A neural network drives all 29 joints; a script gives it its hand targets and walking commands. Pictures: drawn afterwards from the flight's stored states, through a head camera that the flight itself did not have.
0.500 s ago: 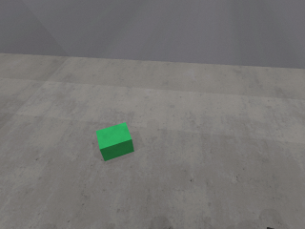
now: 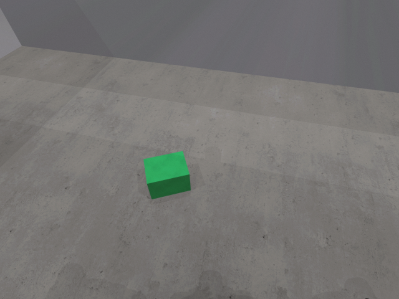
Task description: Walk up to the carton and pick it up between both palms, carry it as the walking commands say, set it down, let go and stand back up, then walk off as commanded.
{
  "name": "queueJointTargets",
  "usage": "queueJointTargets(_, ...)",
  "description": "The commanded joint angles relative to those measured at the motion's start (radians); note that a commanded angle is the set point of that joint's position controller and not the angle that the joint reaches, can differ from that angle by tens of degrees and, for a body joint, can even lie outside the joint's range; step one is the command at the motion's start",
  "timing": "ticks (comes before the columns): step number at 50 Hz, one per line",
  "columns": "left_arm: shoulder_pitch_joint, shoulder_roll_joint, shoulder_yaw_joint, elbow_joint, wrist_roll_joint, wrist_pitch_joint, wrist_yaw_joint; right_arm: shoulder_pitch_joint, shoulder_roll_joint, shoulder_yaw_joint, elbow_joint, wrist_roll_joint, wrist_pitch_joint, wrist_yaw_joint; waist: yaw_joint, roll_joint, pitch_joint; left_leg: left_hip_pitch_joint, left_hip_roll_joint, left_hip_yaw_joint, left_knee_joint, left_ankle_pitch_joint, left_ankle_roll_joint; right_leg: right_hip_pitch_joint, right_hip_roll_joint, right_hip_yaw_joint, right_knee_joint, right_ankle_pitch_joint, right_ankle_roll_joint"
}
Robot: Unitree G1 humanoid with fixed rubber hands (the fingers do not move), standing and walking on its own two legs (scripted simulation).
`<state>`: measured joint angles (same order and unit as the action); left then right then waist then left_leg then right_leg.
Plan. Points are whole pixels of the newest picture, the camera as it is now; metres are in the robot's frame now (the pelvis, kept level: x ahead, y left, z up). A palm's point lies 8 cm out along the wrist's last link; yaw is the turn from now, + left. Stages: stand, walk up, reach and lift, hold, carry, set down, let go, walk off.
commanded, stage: walk up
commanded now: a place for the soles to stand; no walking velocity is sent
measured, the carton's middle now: (167, 174) +0.91 +0.22 -0.69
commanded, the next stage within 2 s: none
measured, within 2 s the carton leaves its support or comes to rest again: neither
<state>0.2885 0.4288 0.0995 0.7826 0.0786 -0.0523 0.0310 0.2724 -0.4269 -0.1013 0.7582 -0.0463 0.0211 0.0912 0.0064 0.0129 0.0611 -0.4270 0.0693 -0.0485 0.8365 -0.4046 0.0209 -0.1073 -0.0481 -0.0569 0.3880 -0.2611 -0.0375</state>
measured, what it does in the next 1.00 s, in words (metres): walks ahead: left foot, then right foot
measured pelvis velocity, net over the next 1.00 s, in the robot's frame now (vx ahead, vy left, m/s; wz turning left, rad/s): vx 0.35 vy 0.15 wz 0.22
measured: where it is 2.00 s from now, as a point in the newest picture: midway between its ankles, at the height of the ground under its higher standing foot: (176, 262)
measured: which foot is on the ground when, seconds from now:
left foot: up 0.00-0.08, down 0.10-0.42, up 0.44-0.78, down 0.80-1.00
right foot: down 0.00-0.10, up 0.12-0.40, down 0.42-0.80, up 0.82-1.00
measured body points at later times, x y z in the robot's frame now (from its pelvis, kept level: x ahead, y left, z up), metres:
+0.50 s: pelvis +0.18 +0.05 -0.03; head +0.17 +0.03 +0.42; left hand +0.26 +0.39 -0.07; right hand +0.30 -0.26 -0.11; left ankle +0.11 +0.18 -0.69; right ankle +0.26 -0.05 -0.74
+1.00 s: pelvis +0.35 +0.15 -0.02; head +0.35 +0.16 +0.43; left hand +0.39 +0.49 -0.10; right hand +0.53 -0.15 -0.07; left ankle +0.37 +0.27 -0.74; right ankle +0.41 +0.02 -0.69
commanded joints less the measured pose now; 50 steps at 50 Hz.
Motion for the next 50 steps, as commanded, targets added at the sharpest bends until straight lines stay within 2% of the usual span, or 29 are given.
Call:
queueJointTargets(1,-0.039,0.247,0.058,-0.152,0.005,-0.009,-0.010,-0.003,-0.110,-0.033,-0.149,0.019,-0.010,0.016,-0.015,-0.179,0.017,0.154,0.010,0.073,-0.176,0.076,0.012,-0.189,-0.216,0.057,-0.150,-0.381,-0.121)
queueJointTargets(2,-0.048,0.235,0.053,-0.165,0.001,-0.004,-0.014,0.064,-0.109,-0.038,-0.138,0.019,-0.012,0.010,-0.050,-0.144,0.008,0.272,-0.017,0.126,-0.213,0.154,0.017,-0.270,-0.195,0.009,-0.073,-0.436,-0.105)
queueJointTargets(3,-0.026,0.202,0.039,-0.176,0.000,0.003,-0.018,0.137,-0.130,-0.054,-0.117,0.020,-0.017,-0.002,-0.076,-0.036,-0.012,0.383,-0.072,0.156,-0.222,0.114,0.025,-0.343,-0.145,-0.043,0.075,-0.470,-0.089)
queueJointTargets(4,-0.008,0.146,0.015,-0.202,-0.007,0.011,-0.025,0.250,-0.191,-0.074,-0.099,0.018,-0.026,-0.020,-0.138,0.158,-0.039,0.517,-0.033,0.038,-0.303,-0.001,0.065,-0.467,-0.062,-0.108,0.396,-0.420,-0.065)
queueJointTargets(5,-0.044,0.068,-0.015,-0.274,-0.029,0.008,-0.035,0.294,-0.296,-0.084,-0.134,0.012,-0.038,-0.040,-0.172,0.412,-0.040,0.517,0.193,-0.464,-0.526,-0.265,0.152,-0.663,0.045,-0.060,0.691,-0.434,-0.026)
queueJointTargets(6,-0.073,0.120,0.000,-0.318,-0.037,0.010,-0.030,0.244,-0.301,-0.075,-0.171,0.021,-0.043,-0.056,-0.140,0.229,-0.005,0.395,0.295,-0.681,-0.651,-0.254,0.257,-0.661,0.027,0.084,0.778,-0.387,-0.027)
queueJointTargets(7,-0.041,0.166,0.016,-0.326,-0.038,0.012,-0.034,0.185,-0.295,-0.077,-0.204,0.042,-0.044,-0.066,-0.091,0.108,0.013,0.327,0.295,-0.628,-0.648,-0.308,0.273,-0.621,-0.022,0.112,0.829,-0.350,-0.030)
queueJointTargets(9,0.053,0.186,0.023,-0.281,-0.052,0.014,-0.042,0.095,-0.281,-0.069,-0.234,0.029,-0.048,-0.077,-0.040,0.117,0.010,0.276,0.238,-0.447,-0.588,-0.297,0.245,-0.543,-0.077,0.114,0.734,-0.255,-0.025)
queueJointTargets(11,0.071,0.190,0.019,-0.279,-0.048,0.013,-0.052,0.085,-0.252,-0.046,-0.249,0.027,-0.046,-0.076,-0.036,0.135,0.027,0.175,0.167,-0.299,-0.575,-0.182,0.217,-0.444,-0.064,0.073,0.584,-0.215,-0.006)
queueJointTargets(16,0.045,0.154,0.010,-0.340,-0.041,0.014,-0.066,0.127,-0.240,-0.032,-0.272,0.032,-0.060,-0.063,-0.044,0.117,0.032,0.107,0.148,-0.206,-0.530,-0.108,0.195,-0.298,-0.028,0.037,0.363,-0.034,0.002)
queueJointTargets(17,0.055,0.146,0.012,-0.342,-0.045,0.011,-0.066,0.111,-0.238,-0.033,-0.283,0.034,-0.061,-0.059,-0.032,0.115,0.030,0.057,0.138,-0.175,-0.496,-0.118,0.187,-0.225,-0.020,0.029,0.316,-0.001,0.000)
queueJointTargets(19,0.124,0.158,0.024,-0.327,-0.042,0.003,-0.056,0.099,-0.207,-0.018,-0.288,0.035,-0.059,-0.050,0.021,0.017,0.010,-0.071,0.079,-0.117,-0.353,-0.161,0.142,-0.006,0.027,0.012,0.231,0.014,-0.011)
queueJointTargets(20,0.195,0.190,0.039,-0.310,-0.042,0.000,-0.044,0.098,-0.170,-0.007,-0.296,0.034,-0.057,-0.048,0.061,-0.075,-0.020,-0.174,0.027,-0.070,-0.189,-0.166,0.109,0.140,0.000,0.090,0.173,-0.101,-0.036)
queueJointTargets(21,0.294,0.256,0.056,-0.309,-0.031,-0.004,-0.026,0.106,-0.118,0.005,-0.325,0.037,-0.061,-0.043,0.121,-0.264,-0.097,-0.302,-0.076,0.018,0.155,-0.185,0.054,0.261,-0.230,0.432,0.022,-0.404,-0.105)
queueJointTargets(22,0.296,0.332,0.069,-0.330,-0.028,-0.005,-0.009,0.109,-0.140,-0.006,-0.359,0.036,-0.051,-0.052,0.100,-0.227,-0.061,-0.384,-0.113,-0.040,0.366,-0.235,0.032,0.187,-0.423,0.820,-0.166,-0.650,-0.215)
queueJointTargets(23,0.255,0.308,0.070,-0.341,-0.037,-0.010,0.000,0.074,-0.220,-0.034,-0.366,0.025,-0.037,-0.065,0.082,-0.103,0.028,-0.384,-0.058,-0.115,0.427,-0.190,0.038,0.093,-0.430,0.790,-0.181,-0.695,-0.249)
queueJointTargets(24,0.224,0.285,0.062,-0.355,-0.046,-0.019,0.005,0.104,-0.216,-0.035,-0.348,0.023,-0.033,-0.064,0.050,-0.067,0.079,-0.376,-0.034,-0.110,0.437,-0.115,0.027,0.048,-0.391,0.657,-0.145,-0.564,-0.233)
queueJointTargets(27,0.163,0.241,0.038,-0.354,-0.039,-0.026,-0.008,0.136,-0.194,-0.027,-0.304,0.021,-0.028,-0.049,0.014,-0.145,0.106,-0.238,0.007,-0.051,0.302,0.022,-0.007,-0.077,-0.263,0.322,-0.113,-0.171,-0.182)
queueJointTargets(28,0.149,0.242,0.036,-0.347,-0.038,-0.028,-0.012,0.137,-0.179,-0.022,-0.296,0.021,-0.024,-0.042,0.010,-0.176,0.086,-0.199,0.006,-0.023,0.258,0.033,-0.017,-0.101,-0.251,0.260,-0.103,-0.059,-0.181)
queueJointTargets(32,0.149,0.248,0.036,-0.348,-0.045,-0.033,-0.012,0.054,-0.148,-0.007,-0.313,0.015,-0.021,-0.021,0.020,-0.167,0.062,-0.097,0.020,0.026,0.038,0.131,-0.011,-0.124,-0.227,0.112,-0.075,0.067,-0.158)
queueJointTargets(36,0.134,0.275,0.039,-0.339,-0.049,-0.017,-0.019,0.026,-0.159,-0.021,-0.316,0.022,-0.015,-0.017,0.008,-0.171,0.039,0.106,-0.012,0.078,-0.109,0.203,0.009,-0.218,-0.246,0.070,-0.038,-0.128,-0.132)
queueJointTargets(38,0.134,0.254,0.031,-0.343,-0.051,-0.002,-0.022,0.094,-0.185,-0.037,-0.289,0.023,-0.020,-0.025,-0.033,-0.089,0.030,0.254,-0.056,0.107,-0.182,0.181,0.028,-0.279,-0.213,0.021,0.094,-0.149,-0.102)
queueJointTargets(39,0.171,0.219,0.018,-0.340,-0.049,0.006,-0.028,0.176,-0.214,-0.054,-0.260,0.022,-0.027,-0.037,-0.067,0.010,-0.024,0.379,-0.079,0.085,-0.222,0.093,0.051,-0.315,-0.166,-0.024,0.306,-0.090,-0.081)
queueJointTargets(40,0.209,0.153,-0.001,-0.359,-0.059,0.006,-0.034,0.251,-0.296,-0.076,-0.254,0.011,-0.034,-0.055,-0.113,0.224,-0.100,0.478,0.104,-0.220,-0.325,-0.116,0.113,-0.437,-0.088,-0.075,0.637,-0.116,-0.031)
queueJointTargets(41,0.160,0.128,-0.015,-0.409,-0.066,0.005,-0.033,0.271,-0.345,-0.067,-0.284,0.026,-0.042,-0.069,-0.119,0.277,-0.098,0.476,0.280,-0.619,-0.524,-0.154,0.195,-0.589,0.013,0.006,0.805,-0.350,-0.002)
queueJointTargets(42,0.119,0.223,0.014,-0.416,-0.053,0.017,-0.024,0.219,-0.323,-0.065,-0.293,0.048,-0.035,-0.079,-0.097,0.133,-0.048,0.368,0.309,-0.657,-0.581,-0.245,0.253,-0.592,-0.014,0.089,0.870,-0.344,-0.008)
queueJointTargets(43,0.117,0.242,0.024,-0.399,-0.058,0.024,-0.027,0.178,-0.305,-0.065,-0.302,0.053,-0.034,-0.083,-0.075,0.071,-0.025,0.323,0.291,-0.546,-0.546,-0.230,0.253,-0.579,-0.047,0.096,0.885,-0.298,-0.011)
queueJointTargets(46,0.191,0.219,0.019,-0.338,-0.067,0.025,-0.033,0.092,-0.273,-0.042,-0.318,0.041,-0.041,-0.084,-0.016,0.161,-0.009,0.189,0.196,-0.323,-0.521,-0.093,0.214,-0.442,-0.077,0.101,0.716,-0.225,0.006)
queueJointTargets(50,0.139,0.176,-0.003,-0.323,-0.060,0.031,-0.037,0.069,-0.233,-0.012,-0.319,0.041,-0.052,-0.086,-0.010,0.123,0.014,0.068,0.166,-0.155,-0.442,0.277,0.194,-0.280,-0.051,0.061,0.485,-0.147,0.013)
